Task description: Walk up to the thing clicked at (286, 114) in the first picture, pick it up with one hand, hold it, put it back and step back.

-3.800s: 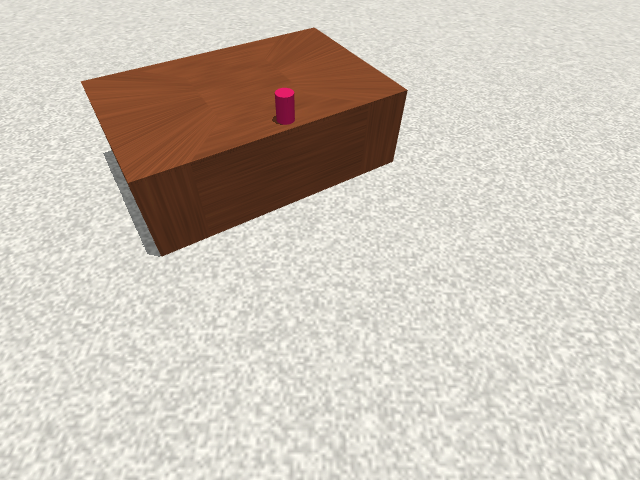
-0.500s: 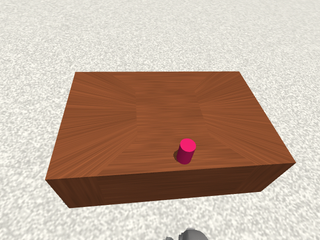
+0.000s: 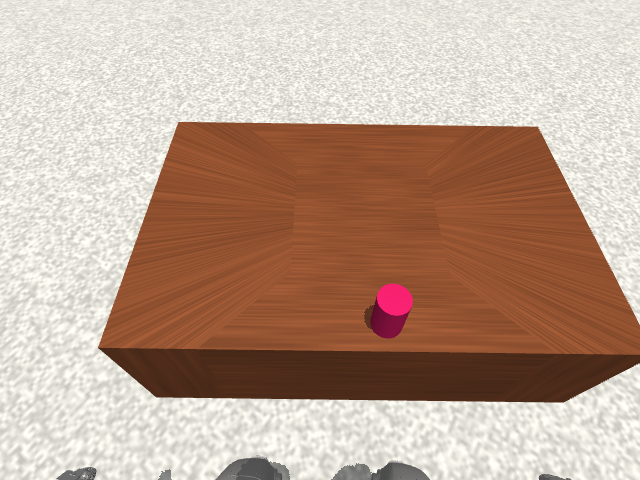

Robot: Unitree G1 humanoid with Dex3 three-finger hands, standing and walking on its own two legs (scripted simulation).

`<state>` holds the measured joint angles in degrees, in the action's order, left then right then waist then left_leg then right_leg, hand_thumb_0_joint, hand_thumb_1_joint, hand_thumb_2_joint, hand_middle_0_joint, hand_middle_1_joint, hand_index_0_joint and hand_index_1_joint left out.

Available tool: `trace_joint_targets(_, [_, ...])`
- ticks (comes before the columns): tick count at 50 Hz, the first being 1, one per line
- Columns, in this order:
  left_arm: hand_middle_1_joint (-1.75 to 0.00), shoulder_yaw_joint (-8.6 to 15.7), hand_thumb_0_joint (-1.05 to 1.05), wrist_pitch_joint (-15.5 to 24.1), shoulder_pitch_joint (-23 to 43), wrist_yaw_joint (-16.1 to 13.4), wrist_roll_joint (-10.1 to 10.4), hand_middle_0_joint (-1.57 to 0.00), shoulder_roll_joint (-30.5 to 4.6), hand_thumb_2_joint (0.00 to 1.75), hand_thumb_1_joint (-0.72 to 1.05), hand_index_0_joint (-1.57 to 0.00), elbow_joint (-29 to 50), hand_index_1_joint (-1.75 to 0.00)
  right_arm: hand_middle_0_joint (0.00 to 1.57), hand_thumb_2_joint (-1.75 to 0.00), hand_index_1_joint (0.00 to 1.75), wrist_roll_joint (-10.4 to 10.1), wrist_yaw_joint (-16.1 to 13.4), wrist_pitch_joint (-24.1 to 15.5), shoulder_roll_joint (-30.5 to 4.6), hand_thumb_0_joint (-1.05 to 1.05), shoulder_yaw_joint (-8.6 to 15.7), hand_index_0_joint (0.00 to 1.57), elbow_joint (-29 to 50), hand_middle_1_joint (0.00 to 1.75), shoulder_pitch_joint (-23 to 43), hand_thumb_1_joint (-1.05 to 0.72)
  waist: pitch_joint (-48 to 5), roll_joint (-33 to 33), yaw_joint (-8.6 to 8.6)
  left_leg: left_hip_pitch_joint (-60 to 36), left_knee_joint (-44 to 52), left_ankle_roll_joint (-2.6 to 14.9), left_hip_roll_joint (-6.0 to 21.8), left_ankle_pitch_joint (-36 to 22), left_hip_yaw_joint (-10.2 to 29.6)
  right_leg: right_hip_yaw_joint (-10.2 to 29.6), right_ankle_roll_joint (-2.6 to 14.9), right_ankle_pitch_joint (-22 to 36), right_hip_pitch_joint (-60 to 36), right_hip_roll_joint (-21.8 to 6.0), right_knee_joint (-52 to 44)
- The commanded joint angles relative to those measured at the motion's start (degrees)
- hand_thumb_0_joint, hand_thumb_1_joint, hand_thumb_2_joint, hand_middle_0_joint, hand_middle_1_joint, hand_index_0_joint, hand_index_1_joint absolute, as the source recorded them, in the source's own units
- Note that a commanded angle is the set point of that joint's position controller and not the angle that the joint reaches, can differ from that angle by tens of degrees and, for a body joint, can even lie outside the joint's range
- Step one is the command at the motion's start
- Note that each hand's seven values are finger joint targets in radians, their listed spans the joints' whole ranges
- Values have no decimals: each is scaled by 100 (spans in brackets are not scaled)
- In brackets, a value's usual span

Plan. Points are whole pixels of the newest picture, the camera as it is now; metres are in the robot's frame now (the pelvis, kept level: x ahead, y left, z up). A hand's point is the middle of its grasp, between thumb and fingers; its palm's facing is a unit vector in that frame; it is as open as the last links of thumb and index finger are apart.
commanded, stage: walk up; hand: right
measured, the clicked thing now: (390, 311) +0.47 -0.13 -0.30
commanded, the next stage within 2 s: stand in 1.30 s
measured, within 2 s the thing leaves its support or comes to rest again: neither
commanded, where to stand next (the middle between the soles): +0.09 +0.03 m, yaw -1 degrees
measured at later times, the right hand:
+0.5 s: hand out of the picture +0.13 -0.24 -0.13, palm faces -0.03 +0.95 -0.31, open 7.4 cm
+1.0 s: hand out of the picture +0.10 -0.25 -0.12, palm faces +0.05 +0.94 -0.33, open 7.4 cm
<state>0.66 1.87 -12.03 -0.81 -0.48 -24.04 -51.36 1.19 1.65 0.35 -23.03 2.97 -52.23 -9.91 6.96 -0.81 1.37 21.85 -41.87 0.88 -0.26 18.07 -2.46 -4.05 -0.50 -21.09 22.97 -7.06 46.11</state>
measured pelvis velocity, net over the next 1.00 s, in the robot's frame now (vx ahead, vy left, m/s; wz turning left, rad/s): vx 0.03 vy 0.02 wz -0.04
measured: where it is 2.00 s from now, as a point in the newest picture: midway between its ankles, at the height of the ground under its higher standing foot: outside the picture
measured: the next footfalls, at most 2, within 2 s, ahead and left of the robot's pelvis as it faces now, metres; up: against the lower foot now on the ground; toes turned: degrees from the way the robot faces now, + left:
none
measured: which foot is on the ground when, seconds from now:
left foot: down 0.00-1.00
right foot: down 0.00-1.00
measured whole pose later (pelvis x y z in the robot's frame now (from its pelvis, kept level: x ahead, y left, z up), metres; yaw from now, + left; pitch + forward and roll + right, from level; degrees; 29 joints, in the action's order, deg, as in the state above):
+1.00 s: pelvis +0.03 +0.02 +0.04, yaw -2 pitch -2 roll +0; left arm -0.7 1.5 -4.1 -0.2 -1.1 -20.9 -64.4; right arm 0.5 1.8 1.0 -21.0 1.9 -65.2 -4.5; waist 3.2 0.1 -0.5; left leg 8.5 -21.9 0.9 0.4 11.4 -4.4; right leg -0.2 -2.4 -12.0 8.2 -3.2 22.2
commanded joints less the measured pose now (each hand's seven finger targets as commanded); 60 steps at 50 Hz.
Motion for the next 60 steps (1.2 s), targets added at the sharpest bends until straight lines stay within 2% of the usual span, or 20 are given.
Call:
trace_joint_targets(1, [-30, 357, 0, 53, 1, -158, 46, -20, -1254, 90, 90, -20, 104, -30, 20, -90, 30, -25, -86, -86, -1562, 0, 407, 20, 334, 30, 53, -90, -844, 888, -166, -171, 1816, 1415, 1672, 291, 2337, 233, 170, -1228, -42, 436, 449])
trace_joint_targets(2, [-30, 347, 0, 63, -140, -142, 51, -20, -1178, 90, 90, -20, 44, -30, 20, -90, 30, 1, -105, -79, -1459, 0, 345, 20, 368, 30, 228, -90, -812, 829, -89, -290, 1631, 1274, 1451, -15, 1937, 269, 178, -1099, 9, 416, 229])
trace_joint_targets(3, [-30, 324, 0, 102, -284, -132, 61, -20, -1091, 90, 90, -20, -104, -30, 20, -90, 30, -3, -121, -66, -1401, 0, 300, 20, 329, 30, 403, -90, -840, 938, 2, -302, 1401, 1101, 1280, -390, 1662, 192, 176, -614, -224, 427, -324])
trace_joint_targets(4, [-30, 294, 0, 169, -491, -132, 56, -20, -995, 90, 90, -20, -231, -30, 20, -90, 30, -53, -124, -53, -1357, 0, 270, 20, 308, 30, 585, -90, -889, 1049, 153, -193, 1039, 870, 1104, -926, 1296, 120, 174, 179, -760, 476, -1267])
trace_joint_targets(5, [-30, 336, 0, 238, -500, -153, 8, -20, -1164, 90, 90, -20, -307, -30, 20, -90, 30, -119, -110, -46, -1088, 0, 163, 20, 293, 30, 671, -90, -985, 681, 232, 49, 649, 550, 889, -1160, 1033, 653, 249, 747, -1118, 199, -1605])
trace_joint_targets(6, [-30, 397, 0, 260, -143, -148, -59, -20, -1504, 90, 90, -20, -248, -30, 20, -90, 30, -128, -106, -24, -994, 0, 128, 20, 275, 30, 637, -90, -820, 49, 50, 150, 332, 246, 481, -656, 750, 1555, 503, 488, -814, -305, -1964])
trace_joint_targets(7, [-30, 420, 0, 241, 112, -133, -63, -20, -1697, 90, 90, -20, -203, -30, 20, -90, 30, -120, -124, -6, -1038, 0, 141, 20, 168, 30, 435, -90, -705, -221, -116, -125, 235, 151, 338, 76, 566, 2012, 808, 147, -450, -727, -2103])
trace_joint_targets(8, [-30, 376, 0, 240, 396, -124, -55, -20, -1645, 90, 90, -20, -161, -30, 20, -90, 30, -90, -126, -12, -1079, 0, 152, 20, 28, 30, 348, -90, -632, -97, -249, -372, 411, 133, 374, 131, 510, 1912, 864, 240, -268, -785, -2050])
trace_joint_targets(9, [-30, 306, 0, 229, 539, -117, -41, -20, -1488, 90, 90, -20, -140, -30, 20, -90, 30, -75, -119, -38, -1136, 0, 182, 20, -64, 30, 322, -90, -753, 67, -316, -778, 745, 209, 484, -145, 687, 1559, 718, 423, -89, -601, -1941])
trace_joint_targets(11, [-30, 194, 0, 202, 531, -87, 1, -20, -1194, 90, 90, -20, -248, -30, 20, -90, 30, -76, -95, -95, -1247, 0, 196, 20, -113, 30, 579, -90, -733, 333, -179, -840, 1378, 473, 833, -155, 1206, 698, 302, 512, -117, 101, -1553])
trace_joint_targets(13, [-30, 162, 0, 182, 364, -63, 34, -20, -1051, 90, 90, -20, -421, -30, 20, -90, 30, -70, -93, -123, -1248, 0, 135, 20, -167, 30, 652, -90, -888, 365, -65, -688, 1718, 705, 1151, -400, 1449, 354, 149, 398, -627, 441, -1217])
trace_joint_targets(14, [-30, 152, 0, 176, 294, -65, 38, -20, -1037, 90, 90, -20, -503, -30, 20, -90, 30, -66, -95, -120, -1277, 0, 135, 20, -184, 30, 783, -90, -860, 406, -24, -591, 1796, 699, 1177, -450, 1403, 338, 147, 391, -796, 440, -1351])
trace_joint_targets(16, [-30, 149, 0, 192, 310, -63, 41, -20, -1077, 90, 90, -20, -615, -30, 20, -90, 30, -84, -84, -96, -1190, 0, 98, 20, -232, 30, 931, -90, -759, 461, 22, -415, 1847, 464, 992, -310, 1156, 490, 185, 693, -1086, 299, -1692])
trace_joint_targets(19, [-30, 161, 0, 212, 434, -69, 39, -20, -1192, 90, 90, -20, -685, -30, 20, -90, 30, -86, -93, -80, -1124, 0, 86, 20, -339, 30, 967, -90, -869, 312, -57, -825, 1701, 275, 742, -658, 817, 743, 245, 1430, -1051, 34, -1940])
trace_joint_targets(25, [-30, 126, 0, 195, 668, -83, 29, -20, -1140, 90, 90, -20, -829, -30, 20, -90, 30, -115, -87, -84, -1077, 0, 100, 20, -560, 30, 957, -90, -1175, 81, -102, -1407, 1726, 262, 759, -1600, 620, 718, 200, 1976, -1253, -51, -2148])
trace_joint_targets(30, [-30, 108, 0, 156, 788, -75, 7, -20, -1105, 90, 90, -20, -936, -30, 20, -90, 30, -113, -68, -42, -1034, 0, 102, 20, -680, 30, 1147, -90, -901, -15, -97, -1413, 2043, 204, 729, -919, 584, 811, 177, 1499, -1101, -95, -2556])
trace_joint_targets(34, [-30, 124, 0, 151, 971, -65, -14, -20, -1095, 90, 90, -20, -958, -30, 20, -90, 30, -97, -52, -45, -1008, 0, 92, 20, -794, 30, 1073, -90, -886, -23, -151, -1439, 2194, 137, 696, -859, 526, 857, 169, 1431, -1209, -123, -2727])
trace_joint_targets(42, [-30, 139, 0, 112, 981, -50, -20, -20, -1022, 90, 90, -20, -988, -30, 20, -90, 30, -77, -73, -77, -1008, 0, 100, 20, -882, 30, 1027, -90, -942, 69, -117, -1554, 2351, 107, 729, -1089, 471, 783, 150, 1638, -1380, -85, -2760])
trace_joint_targets(44, [-30, 148, 0, 104, 998, -49, -20, -20, -999, 90, 90, -20, -997, -30, 20, -90, 30, -76, -76, -85, -1022, 0, 105, 20, -907, 30, 971, -90, -1054, 117, -118, -1613, 2362, 104, 755, -1309, 478, 738, 152, 1826, -1524, -81, -2679])
trace_joint_targets(60, [-30, 147, 0, 48, 1011, -60, -39, -20, -952, 90, 90, -20, -990, -30, 20, -90, 30, -49, -94, -60, -1009, 0, 145, 20, -827, 30, 898, -90, -894, 92, -145, -1529, 2446, 131, 751, -1114, 444, 664, 95, 1768, -1495, -5, -2705])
